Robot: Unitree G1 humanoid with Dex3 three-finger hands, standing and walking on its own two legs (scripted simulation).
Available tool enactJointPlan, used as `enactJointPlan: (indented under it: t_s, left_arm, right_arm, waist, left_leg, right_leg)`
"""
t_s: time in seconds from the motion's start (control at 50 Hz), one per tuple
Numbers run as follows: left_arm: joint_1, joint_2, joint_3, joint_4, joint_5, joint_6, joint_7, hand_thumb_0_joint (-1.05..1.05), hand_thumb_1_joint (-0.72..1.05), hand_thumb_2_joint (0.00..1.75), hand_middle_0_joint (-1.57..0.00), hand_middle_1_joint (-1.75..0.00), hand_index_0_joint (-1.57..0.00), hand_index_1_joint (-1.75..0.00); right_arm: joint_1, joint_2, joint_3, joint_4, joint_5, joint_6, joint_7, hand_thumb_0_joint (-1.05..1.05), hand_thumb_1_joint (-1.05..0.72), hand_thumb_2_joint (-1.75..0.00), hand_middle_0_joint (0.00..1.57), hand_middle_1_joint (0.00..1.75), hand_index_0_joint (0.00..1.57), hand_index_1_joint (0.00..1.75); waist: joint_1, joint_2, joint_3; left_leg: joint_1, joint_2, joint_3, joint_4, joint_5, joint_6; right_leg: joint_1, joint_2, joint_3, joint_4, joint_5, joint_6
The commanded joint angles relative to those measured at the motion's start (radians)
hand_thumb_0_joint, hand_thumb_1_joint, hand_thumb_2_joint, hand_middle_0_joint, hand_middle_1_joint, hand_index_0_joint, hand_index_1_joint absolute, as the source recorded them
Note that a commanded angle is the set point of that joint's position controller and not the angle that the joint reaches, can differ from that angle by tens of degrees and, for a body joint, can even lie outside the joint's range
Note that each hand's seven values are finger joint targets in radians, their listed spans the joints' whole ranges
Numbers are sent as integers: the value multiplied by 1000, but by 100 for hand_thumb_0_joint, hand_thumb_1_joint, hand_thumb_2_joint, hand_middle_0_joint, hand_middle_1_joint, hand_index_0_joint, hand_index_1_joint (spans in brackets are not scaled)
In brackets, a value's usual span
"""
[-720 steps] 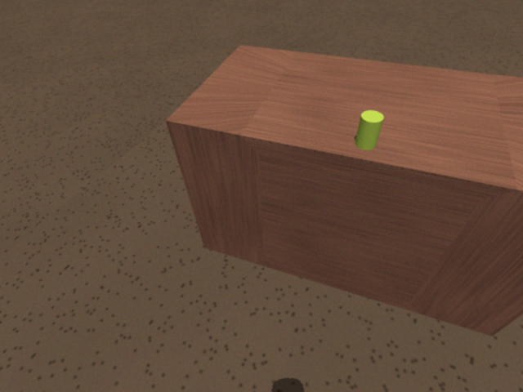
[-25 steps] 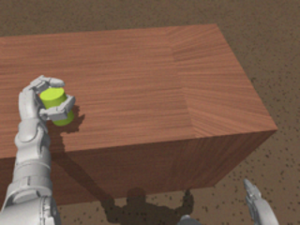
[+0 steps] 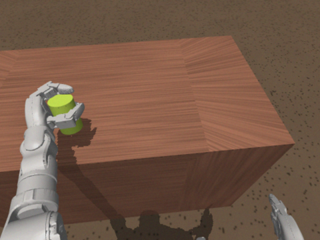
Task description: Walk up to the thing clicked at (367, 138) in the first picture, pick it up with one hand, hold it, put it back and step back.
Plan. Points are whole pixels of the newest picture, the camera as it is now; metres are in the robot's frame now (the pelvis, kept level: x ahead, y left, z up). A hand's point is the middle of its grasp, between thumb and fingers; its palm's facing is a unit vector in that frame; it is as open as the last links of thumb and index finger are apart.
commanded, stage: lift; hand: left
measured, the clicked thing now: (66, 114) +0.44 +0.23 +0.09
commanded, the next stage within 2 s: hold in 1.20 s
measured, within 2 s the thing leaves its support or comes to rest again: neither
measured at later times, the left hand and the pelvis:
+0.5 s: hand (61, 100) +0.39 +0.19 +0.19, palm faces +0.20 -0.98 -0.02, open 7.3 cm; pelvis +0.01 -0.01 +0.02, yaw +1 degrees
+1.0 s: hand (57, 101) +0.34 +0.17 +0.23, palm faces +0.18 -0.98 -0.01, open 7.3 cm; pelvis +0.00 -0.01 +0.03, yaw +1 degrees
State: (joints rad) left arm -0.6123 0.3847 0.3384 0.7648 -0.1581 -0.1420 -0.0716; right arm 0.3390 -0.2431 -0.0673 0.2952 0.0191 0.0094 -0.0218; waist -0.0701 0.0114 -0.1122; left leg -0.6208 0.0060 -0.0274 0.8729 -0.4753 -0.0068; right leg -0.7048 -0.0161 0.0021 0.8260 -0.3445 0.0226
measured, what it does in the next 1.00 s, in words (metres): stands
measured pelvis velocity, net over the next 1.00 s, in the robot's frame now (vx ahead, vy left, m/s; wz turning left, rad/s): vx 0.00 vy -0.01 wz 0.02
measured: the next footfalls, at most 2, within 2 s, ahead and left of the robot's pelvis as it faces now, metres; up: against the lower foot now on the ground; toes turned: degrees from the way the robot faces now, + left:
none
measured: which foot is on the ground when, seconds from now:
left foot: down 0.00-1.00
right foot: down 0.00-1.00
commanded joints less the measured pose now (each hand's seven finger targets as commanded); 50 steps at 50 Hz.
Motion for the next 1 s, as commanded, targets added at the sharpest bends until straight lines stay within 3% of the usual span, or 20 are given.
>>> enactJointPlan:
  t_s: [0.0, 0.04, 0.12, 0.2, 0.22, 0.26, 0.28, 0.3, 0.38, 0.4, 0.42, 0.44, 0.48, 0.52, 0.54, 0.68, 0.76, 0.84, 0.92, 0.98]
  left_arm:
    - [-421, 193, 12, -329, -22, -70, 9, 0, 53, 134, -139, -145, -141, -145]
    - [-373, 219, 29, -323, -24, -54, 13, 0, 49, 134, -139, -147, -142, -146]
    - [-413, 176, -8, -458, -22, -26, 31, 0, 47, 134, -138, -145, -140, -145]
    - [-328, 180, 15, -489, -23, 29, 66, 0, 47, 134, -137, -145, -139, -145]
    - [-356, 159, -12, -560, -18, 38, 70, 0, 48, 133, -136, -145, -139, -144]
    - [-314, 139, -22, -603, -18, 69, 74, 0, 44, 133, -137, -145, -139, -145]
    - [-254, 154, 5, -585, -20, 86, 73, 0, 43, 133, -137, -145, -139, -145]
    - [-258, 120, -23, -627, -24, 105, 69, 0, 41, 132, -138, -146, -140, -145]
    - [-232, 98, -32, -696, -32, 176, 61, 0, 42, 131, -136, -144, -139, -143]
    - [-219, 116, -4, -696, -37, 193, 64, 0, 43, 132, -136, -144, -138, -143]
    - [-209, 78, -37, -717, -36, 213, 63, 0, 44, 133, -135, -144, -138, -144]
    - [-221, 74, -45, -740, -36, 229, 64, 0, 46, 132, -135, -143, -137, -143]
    - [-209, 69, -43, -774, -35, 263, 66, 0, 47, 133, -135, -144, -137, -143]
    - [-204, 88, -23, -810, -39, 294, 71, 0, 47, 134, -136, -145, -138, -144]
    - [-206, 94, -16, -850, -39, 307, 71, 0, 48, 134, -135, -144, -138, -144]
    - [-178, 67, -18, -956, -44, 385, 77, 0, 48, 133, -136, -145, -138, -144]
    - [-156, 69, 3, -944, -55, 428, 78, 0, 50, 135, -138, -147, -141, -146]
    - [-143, 33, -30, -970, -55, 467, 76, 0, 51, 135, -139, -147, -141, -146]
    - [-140, 50, -16, -1023, -64, 488, 67, 0, 47, 134, -140, -148, -142, -147]
    - [-141, 61, -3, -1031, -62, 510, 72, 0, 45, 134, -139, -147, -141, -147]
  right_arm:
    - [-13, -123, -62, -201, 11, -70, -24, 0, 56, -5, 5, 5, 5, 5]
    - [-4, -166, -102, -176, 16, -67, -37, 0, 56, -5, 5, 5, 5, 5]
    - [-25, -114, -68, -143, 18, -71, -37, 0, 56, -5, 5, 5, 5, 5]
    - [-62, -163, -99, -171, 23, -83, -50, 0, 57, -4, 5, 5, 5, 5]
    - [-18, -116, -69, -124, 26, -82, -46, 0, 57, -4, 5, 5, 5, 5]
    - [-13, -127, -83, -134, 27, -82, -50, 0, 56, -4, 5, 5, 5, 5]
    - [-16, -134, -86, -175, 28, -88, -50, 0, 56, -4, 5, 5, 5, 5]
    - [20, -124, -88, -91, 29, -86, -48, 0, 56, -4, 5, 5, 5, 5]
    - [-22, -105, -65, -120, 31, -101, -47, 0, 57, -4, 5, 5, 5, 5]
    - [-21, -120, -74, -107, 30, -104, -46, 0, 57, -4, 5, 5, 5, 5]
    - [-36, -88, -47, -91, 32, -108, -42, 0, 57, -4, 5, 5, 5, 5]
    - [-63, -107, -65, -115, 33, -116, -46, 0, 57, -4, 5, 5, 5, 5]
    - [-66, -82, -40, -96, 31, -124, -45, 0, 58, -4, 5, 5, 5, 5]
    - [-59, -123, -83, -64, 30, -137, -52, 0, 57, -4, 5, 5, 5, 5]
    - [-42, -104, -63, -51, 30, -139, -50, 0, 57, -4, 5, 5, 5, 5]
    - [-100, -112, -74, -43, 30, -176, -53, 0, 56, -4, 5, 5, 5, 5]
    - [-123, -105, -73, 31, 26, -192, -56, 0, 56, -4, 5, 5, 5, 5]
    - [-135, -93, -65, 74, 29, -210, -55, 0, 56, -4, 5, 5, 5, 5]
    - [-143, -118, -87, 70, 31, -226, -56, 0, 56, -4, 5, 5, 5, 5]
    - [-165, -137, -106, 95, 30, -237, -55, 0, 56, -4, 5, 5, 5, 5]
  waist:
    - [11, 55, -443]
    - [11, 20, -409]
    - [31, 69, -399]
    - [37, 38, -335]
    - [46, 76, -316]
    - [48, 57, -322]
    - [47, 22, -342]
    - [49, 42, -305]
    - [51, 16, -279]
    - [52, 15, -251]
    - [64, 27, -221]
    - [55, 8, -215]
    - [66, 4, -204]
    - [57, -12, -210]
    - [63, -5, -235]
    - [69, -12, -229]
    - [78, -27, -175]
    - [75, -20, -128]
    - [73, -16, -186]
    - [80, -34, -151]
  left_leg:
    - [177, -3, 13, -131, 426, -9]
    - [150, -9, 22, -139, 424, -3]
    - [184, -12, 26, -153, 433, -6]
    - [193, -11, 27, -184, 393, -6]
    - [204, -12, 28, -194, 380, -9]
    - [231, -9, 23, -198, 411, -11]
    - [220, -11, 29, -190, 443, -7]
    - [226, -9, 26, -200, 453, -8]
    - [251, -10, 28, -215, 447, -5]
    - [250, -9, 29, -224, 446, -6]
    - [245, -13, 29, -235, 420, -5]
    - [254, -12, 28, -244, 379, 0]
    - [254, -18, 33, -254, 345, 6]
    - [274, -21, 37, -258, 323, 14]
    - [289, -26, 41, -253, 342, 16]
    - [334, -20, 23, -289, 363, 8]
    - [316, -30, 32, -305, 312, 17]
    - [320, -35, 36, -324, 258, 21]
    - [358, -30, 27, -331, 296, 20]
    - [341, -33, 29, -338, 279, 21]
  right_leg:
    - [320, 15, -34, -69, 313, -43]
    - [356, 11, -26, -75, 342, -39]
    - [355, 8, -27, -90, 334, -40]
    - [364, 12, -33, -117, 294, -38]
    - [360, 12, -34, -122, 279, -39]
    - [371, 17, -42, -126, 295, -39]
    - [421, 13, -42, -124, 340, -35]
    - [409, 15, -45, -122, 343, -37]
    - [411, 12, -49, -145, 342, -32]
    - [405, 11, -48, -151, 336, -32]
    - [399, 9, -49, -160, 312, -32]
    - [389, 9, -48, -174, 279, -29]
    - [406, 5, -48, -194, 255, -25]
    - [414, 2, -45, -208, 247, -19]
    - [428, -2, -41, -213, 273, -17]
    - [456, 1, -52, -227, 269, -21]
    - [447, -9, -45, -263, 232, -14]
    - [428, -11, -44, -285, 187, -12]
    - [462, -5, -51, -283, 213, -15]
    - [459, -8, -49, -294, 199, -13]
